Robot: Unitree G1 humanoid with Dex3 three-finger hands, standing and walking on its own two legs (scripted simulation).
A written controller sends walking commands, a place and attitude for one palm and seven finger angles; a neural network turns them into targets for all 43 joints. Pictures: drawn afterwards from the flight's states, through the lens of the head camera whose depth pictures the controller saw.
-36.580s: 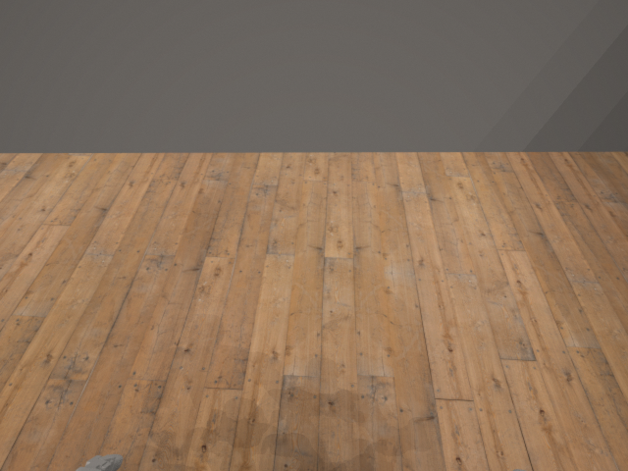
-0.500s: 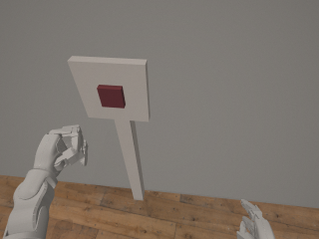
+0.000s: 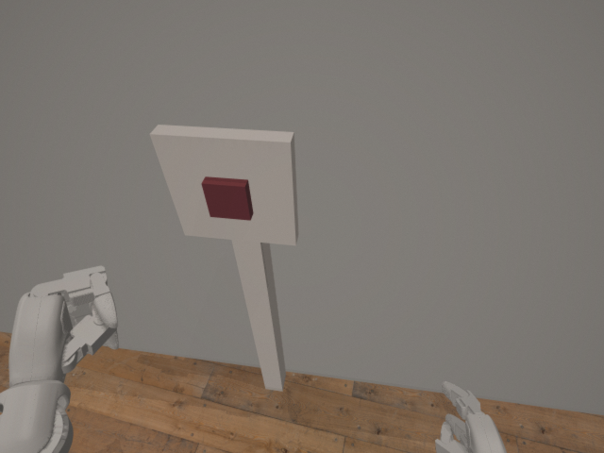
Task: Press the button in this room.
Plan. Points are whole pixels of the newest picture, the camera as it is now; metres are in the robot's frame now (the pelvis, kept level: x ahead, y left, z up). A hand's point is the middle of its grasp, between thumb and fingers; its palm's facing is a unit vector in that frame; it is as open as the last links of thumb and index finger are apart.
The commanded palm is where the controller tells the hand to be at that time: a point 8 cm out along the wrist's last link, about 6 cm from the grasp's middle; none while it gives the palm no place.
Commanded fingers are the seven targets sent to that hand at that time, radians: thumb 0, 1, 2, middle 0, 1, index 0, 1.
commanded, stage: draw the hand back to the body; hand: left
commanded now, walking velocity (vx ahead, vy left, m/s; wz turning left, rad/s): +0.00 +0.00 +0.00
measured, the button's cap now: (229, 197) +0.47 +0.18 +0.10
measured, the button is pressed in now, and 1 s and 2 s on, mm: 0 0 0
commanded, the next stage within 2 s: step back with the hand held close in 0.46 s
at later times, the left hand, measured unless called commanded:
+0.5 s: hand (80, 344) +0.17 +0.24 +0.16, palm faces +0.44 -0.83 -0.36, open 3.1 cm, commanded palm +0.12 +0.28 +0.17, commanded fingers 0.00 0.90 0.90 -1.30 -1.50 -1.30 -1.50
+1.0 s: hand (59, 357) +0.15 +0.25 +0.16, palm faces +0.34 -0.80 -0.50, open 3.1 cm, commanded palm +0.10 +0.29 +0.17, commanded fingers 0.00 0.90 0.90 -1.30 -1.50 -1.30 -1.50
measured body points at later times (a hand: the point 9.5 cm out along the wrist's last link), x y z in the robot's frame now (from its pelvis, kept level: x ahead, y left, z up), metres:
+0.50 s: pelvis -0.01 +0.00 +0.00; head -0.04 -0.02 +0.45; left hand +0.14 +0.28 +0.18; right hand +0.18 -0.21 -0.07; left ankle -0.03 +0.09 -0.74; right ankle +0.02 -0.11 -0.74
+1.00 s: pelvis -0.04 +0.02 -0.01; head -0.03 +0.02 +0.44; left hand +0.13 +0.29 +0.18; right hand +0.12 -0.24 -0.08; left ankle -0.03 +0.09 -0.74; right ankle +0.02 -0.11 -0.74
